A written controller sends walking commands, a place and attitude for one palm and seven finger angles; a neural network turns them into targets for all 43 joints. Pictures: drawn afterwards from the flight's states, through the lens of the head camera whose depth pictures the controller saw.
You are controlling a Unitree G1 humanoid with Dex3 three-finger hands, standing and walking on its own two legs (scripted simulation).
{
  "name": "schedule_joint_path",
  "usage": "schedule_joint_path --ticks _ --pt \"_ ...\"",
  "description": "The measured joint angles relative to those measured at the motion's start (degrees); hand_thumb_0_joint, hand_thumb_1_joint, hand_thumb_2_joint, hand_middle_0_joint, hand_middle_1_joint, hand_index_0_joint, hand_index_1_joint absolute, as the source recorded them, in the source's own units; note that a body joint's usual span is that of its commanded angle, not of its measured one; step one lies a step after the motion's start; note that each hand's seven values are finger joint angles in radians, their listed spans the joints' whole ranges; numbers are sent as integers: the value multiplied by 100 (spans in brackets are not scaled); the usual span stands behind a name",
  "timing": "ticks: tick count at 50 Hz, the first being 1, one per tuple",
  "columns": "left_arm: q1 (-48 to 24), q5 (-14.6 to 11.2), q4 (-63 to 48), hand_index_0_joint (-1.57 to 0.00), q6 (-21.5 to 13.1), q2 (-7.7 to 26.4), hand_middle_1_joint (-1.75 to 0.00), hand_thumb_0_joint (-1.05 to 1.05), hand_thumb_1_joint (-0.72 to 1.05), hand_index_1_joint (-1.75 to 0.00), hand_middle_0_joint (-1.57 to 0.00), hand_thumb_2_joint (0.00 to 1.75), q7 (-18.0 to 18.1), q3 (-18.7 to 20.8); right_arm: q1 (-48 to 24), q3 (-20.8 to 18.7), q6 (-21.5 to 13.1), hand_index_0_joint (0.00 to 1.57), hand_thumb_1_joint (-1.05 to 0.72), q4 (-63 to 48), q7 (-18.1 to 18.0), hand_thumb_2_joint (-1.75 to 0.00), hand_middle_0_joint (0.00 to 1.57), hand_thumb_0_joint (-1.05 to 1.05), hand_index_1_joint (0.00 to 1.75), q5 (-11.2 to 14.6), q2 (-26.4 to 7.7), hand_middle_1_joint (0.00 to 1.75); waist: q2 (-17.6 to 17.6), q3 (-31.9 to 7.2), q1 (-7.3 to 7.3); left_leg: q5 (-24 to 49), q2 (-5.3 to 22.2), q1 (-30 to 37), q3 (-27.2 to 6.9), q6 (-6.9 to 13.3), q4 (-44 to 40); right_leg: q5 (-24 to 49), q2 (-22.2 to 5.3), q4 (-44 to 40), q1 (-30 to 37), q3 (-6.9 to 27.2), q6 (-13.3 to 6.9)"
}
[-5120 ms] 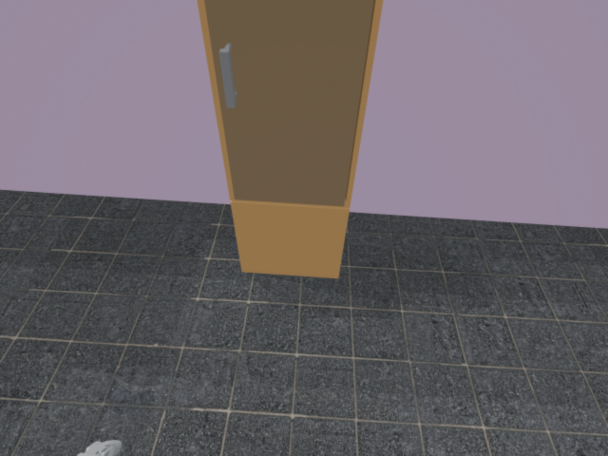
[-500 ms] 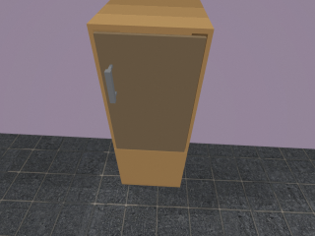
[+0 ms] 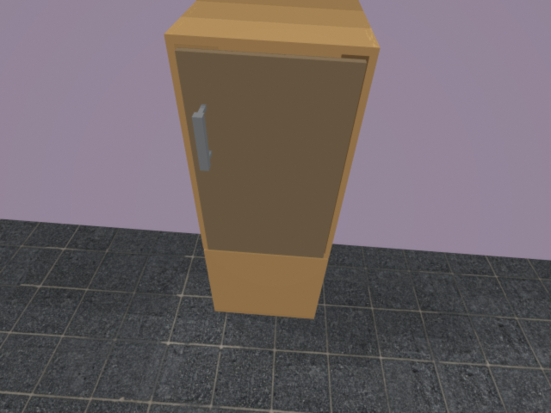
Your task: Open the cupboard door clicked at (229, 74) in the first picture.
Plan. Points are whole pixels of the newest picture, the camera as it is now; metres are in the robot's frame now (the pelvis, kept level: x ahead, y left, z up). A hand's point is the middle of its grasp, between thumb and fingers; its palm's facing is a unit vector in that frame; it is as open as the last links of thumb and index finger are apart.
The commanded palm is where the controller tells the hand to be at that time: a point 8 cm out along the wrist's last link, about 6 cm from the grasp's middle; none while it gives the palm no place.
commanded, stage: shuffle to correct the standing spot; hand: left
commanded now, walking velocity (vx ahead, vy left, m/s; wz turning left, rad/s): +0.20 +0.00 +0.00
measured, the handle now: (204, 138) +0.63 +0.20 +0.08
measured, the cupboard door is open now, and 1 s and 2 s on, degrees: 0 0 0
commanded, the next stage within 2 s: come to a stop and stand still in 0.36 s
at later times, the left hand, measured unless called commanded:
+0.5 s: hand out of the picture +0.03 +0.17 -0.19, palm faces +0.07 -0.99 -0.10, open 7.4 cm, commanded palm none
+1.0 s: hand (171, 379) +0.23 +0.20 -0.18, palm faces +0.04 -0.98 -0.21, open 7.4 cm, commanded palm none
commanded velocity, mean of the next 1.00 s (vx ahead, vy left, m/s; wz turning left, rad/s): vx -0.01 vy -0.01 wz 0.00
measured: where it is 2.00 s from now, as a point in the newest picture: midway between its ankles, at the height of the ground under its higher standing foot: outside the picture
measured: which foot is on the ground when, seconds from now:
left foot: down 0.00-0.78, up 0.80-1.00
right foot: down 0.00-0.42, up 0.44-0.74, down 0.76-1.00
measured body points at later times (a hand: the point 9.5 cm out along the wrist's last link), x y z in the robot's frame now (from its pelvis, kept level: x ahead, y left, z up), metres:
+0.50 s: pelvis +0.08 +0.03 -0.01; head +0.08 +0.05 +0.44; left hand +0.02 +0.22 -0.18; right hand +0.08 -0.19 -0.16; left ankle +0.06 +0.11 -0.74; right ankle +0.06 -0.11 -0.71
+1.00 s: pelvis +0.13 +0.03 -0.02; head +0.18 +0.03 +0.43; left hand +0.23 +0.26 -0.17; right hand +0.18 -0.22 -0.17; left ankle +0.12 +0.14 -0.70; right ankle +0.20 -0.11 -0.74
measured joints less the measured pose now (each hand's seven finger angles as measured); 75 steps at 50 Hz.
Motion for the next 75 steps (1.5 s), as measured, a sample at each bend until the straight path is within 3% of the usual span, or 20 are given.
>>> schedule_joint_path --ticks 7,11,18,20,24,26,28,35,38,42,45,49,53,55,57,60,62,67,70,75 --pt "271 2 70 -20 25 -276 -30 1 90 -30 -20 90 -79 80 294 -36 -33 20 -91 108 -48 -90 20 1 30 13 243 30 -10 122 -50 21 -3 -48 9 69 176 -409 30 391 -132 81 -94" --pt "361 18 78 -20 -28 -393 -30 1 90 -30 -20 90 -101 117 373 -71 -55 21 -90 166 -68 -90 20 1 30 35 315 30 32 174 -47 -30 18 -16 -1 51 356 -244 44 502 -81 80 -107" --pt "469 -6 61 -20 -222 -548 -30 1 90 -30 -20 90 17 198 181 -151 -75 20 -91 70 -11 -90 20 1 30 50 312 30 64 102 70 -852 83 -665 94 124 1699 -82 38 410 52 -22 -45" --pt "496 8 88 -20 -189 -546 -30 1 90 -30 -20 90 26 209 52 -168 -161 20 -91 -46 6 -90 20 1 30 54 309 30 -22 82 56 -620 110 -603 225 108 1258 -170 -13 433 85 16 -12" --pt "394 9 161 -20 -17 -517 -30 1 90 -30 -20 90 -23 221 -98 -164 -455 20 -91 -246 -85 -90 20 0 30 7 343 30 -168 101 -18 -268 27 -320 486 168 776 -959 -90 1872 -480 223 -151" --pt "255 42 152 -20 14 -466 -30 1 90 -30 -20 90 -50 232 -62 -130 -505 20 -91 -261 -124 -90 20 0 30 -8 391 30 -166 63 -72 -316 -8 -79 576 223 491 -900 -107 2715 -893 191 -164" --pt "26 39 64 -20 -11 -385 -30 1 90 -30 -20 90 -51 239 11 -63 -535 20 -91 -221 -164 -90 20 0 30 -13 462 30 -141 76 -118 -200 -34 165 556 202 101 -670 -154 2998 -1168 104 -93" --pt "-735 -8 -375 -20 -10 5 -30 3 94 -30 -19 90 45 284 63 19 -356 21 -90 -26 -257 -90 20 0 30 11 699 30 -49 453 -186 -245 49 611 415 74 -256 141 -85 1202 -972 -122 -22" --pt "-907 4 -579 -20 -35 89 -30 2 93 -30 -19 90 28 298 68 -89 -232 21 -90 -34 -266 -90 21 0 30 48 680 30 -23 608 -189 -573 63 516 409 -5 285 870 -45 616 -671 -191 -108" --pt "-1199 -2 -683 -20 -141 -30 -30 1 92 -30 -19 90 99 276 -244 -286 -24 21 -90 -82 -261 -90 21 0 30 146 422 30 126 871 -201 -1359 -51 -569 35 -153 2780 220 -109 822 -606 -274 -180" --pt "-1321 -1 -736 -20 -54 -172 -30 1 91 -30 -19 90 148 233 -591 -383 118 21 -91 -179 -223 -90 20 0 30 131 187 30 180 968 -182 -1416 -88 -1132 -82 -259 3618 318 -158 689 -527 -269 -103" --pt "-1383 24 -788 -20 76 -233 -30 1 91 -30 -20 90 146 234 -935 -406 128 20 -91 -418 -134 -90 20 0 30 99 31 30 83 929 -164 -1070 49 -1264 -61 -351 2930 430 -229 635 -578 -244 -28" --pt "-1340 25 -825 -20 148 -144 -30 1 91 -30 -20 90 88 265 -1048 -377 4 20 -91 -630 -90 -90 20 0 30 73 6 30 -83 787 -103 -375 133 -779 32 -345 1466 385 -279 922 -791 -162 105" --pt "-1301 -21 -797 -20 231 -80 -30 1 91 -30 -20 90 58 293 -1019 -357 -63 20 -91 -683 -80 -90 20 0 30 39 53 30 -210 726 -80 -220 63 -690 107 -100 1237 -98 -308 1314 -960 -24 132" --pt "-1228 -35 -751 -20 329 -39 -30 1 91 -30 -20 90 56 321 -949 -294 -52 20 -91 -716 -70 -90 20 0 30 -26 124 30 -242 643 -60 -204 47 -674 154 101 1169 -811 -130 1986 -1144 268 85" --pt "-1080 -5 -689 -20 342 5 -30 1 91 -30 -20 90 18 358 -851 -190 -19 20 -91 -678 -105 -90 20 0 30 -58 235 30 -239 517 -18 114 -9 -545 175 189 632 -787 48 2910 -1251 497 52" --pt "-932 -8 -643 -20 289 19 -30 1 91 -30 -20 90 6 349 -820 -173 -18 20 -92 -632 -153 -90 20 0 30 -47 259 30 -223 454 28 332 -65 -463 212 224 268 -693 68 3021 -1109 508 80" --pt "-555 -36 -390 -20 246 1 -30 1 91 -30 -20 90 26 247 -806 -168 -83 21 -93 -548 -163 -90 21 1 30 -1 209 30 -128 379 28 650 -181 -320 357 297 -273 -926 -2 1605 -165 309 130" --pt "-408 -56 -231 -20 177 -9 -30 1 91 -30 -19 90 67 177 -768 -152 -122 21 -92 -461 -144 -90 21 0 30 58 213 30 -145 340 6 693 -277 -363 459 281 -283 -322 -34 237 499 273 72" --pt "-294 -64 40 -20 37 -231 -30 1 91 -30 -19 90 110 23 -744 -164 -76 21 -93 -184 -127 -90 21 0 30 111 70 30 150 364 -56 819 -204 -248 450 219 -423 -195 47 -136 711 254 29"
